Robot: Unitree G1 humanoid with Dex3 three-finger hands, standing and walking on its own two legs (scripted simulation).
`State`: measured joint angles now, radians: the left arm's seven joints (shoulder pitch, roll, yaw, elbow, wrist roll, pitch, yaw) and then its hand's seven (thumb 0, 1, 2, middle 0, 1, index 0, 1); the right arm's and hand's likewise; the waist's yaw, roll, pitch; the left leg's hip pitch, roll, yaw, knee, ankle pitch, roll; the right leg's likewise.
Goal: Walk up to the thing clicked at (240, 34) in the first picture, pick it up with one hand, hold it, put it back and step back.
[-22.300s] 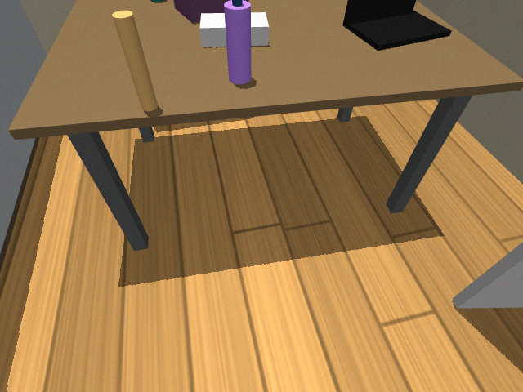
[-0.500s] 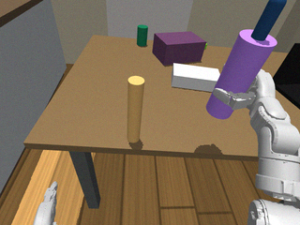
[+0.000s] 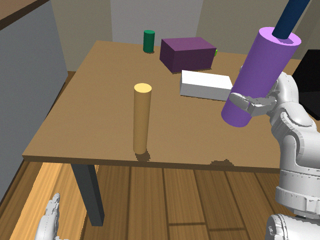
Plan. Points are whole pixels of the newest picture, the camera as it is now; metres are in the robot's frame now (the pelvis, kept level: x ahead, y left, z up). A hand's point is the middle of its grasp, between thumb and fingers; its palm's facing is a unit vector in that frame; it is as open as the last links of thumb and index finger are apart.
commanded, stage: hold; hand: right
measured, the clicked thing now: (261, 69) +0.34 -0.17 +0.32
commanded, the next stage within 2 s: none
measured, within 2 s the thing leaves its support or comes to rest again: neither
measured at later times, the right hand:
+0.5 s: hand (248, 85) +0.35 -0.17 +0.27, palm faces +0.13 +0.99 -0.01, open 9.8 cm
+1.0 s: hand (253, 85) +0.35 -0.18 +0.28, palm faces +0.15 +0.99 -0.02, open 9.8 cm
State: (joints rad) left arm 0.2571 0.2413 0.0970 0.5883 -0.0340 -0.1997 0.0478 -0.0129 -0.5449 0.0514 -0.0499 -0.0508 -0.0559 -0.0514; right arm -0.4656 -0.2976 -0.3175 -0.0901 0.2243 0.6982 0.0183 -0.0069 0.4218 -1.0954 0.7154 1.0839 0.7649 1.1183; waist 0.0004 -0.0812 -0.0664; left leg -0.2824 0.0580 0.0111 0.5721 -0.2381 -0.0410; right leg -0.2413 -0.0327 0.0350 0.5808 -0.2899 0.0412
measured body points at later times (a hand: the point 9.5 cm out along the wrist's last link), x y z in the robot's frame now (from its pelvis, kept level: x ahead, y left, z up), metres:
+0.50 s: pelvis +0.01 +0.00 +0.00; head -0.04 +0.03 +0.45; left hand +0.18 +0.26 -0.07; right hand +0.34 -0.23 +0.28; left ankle +0.04 +0.15 -0.73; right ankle +0.02 -0.15 -0.73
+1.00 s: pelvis +0.01 +0.00 +0.00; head -0.04 +0.03 +0.45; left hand +0.18 +0.26 -0.07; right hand +0.33 -0.23 +0.28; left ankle +0.04 +0.15 -0.73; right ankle +0.02 -0.15 -0.73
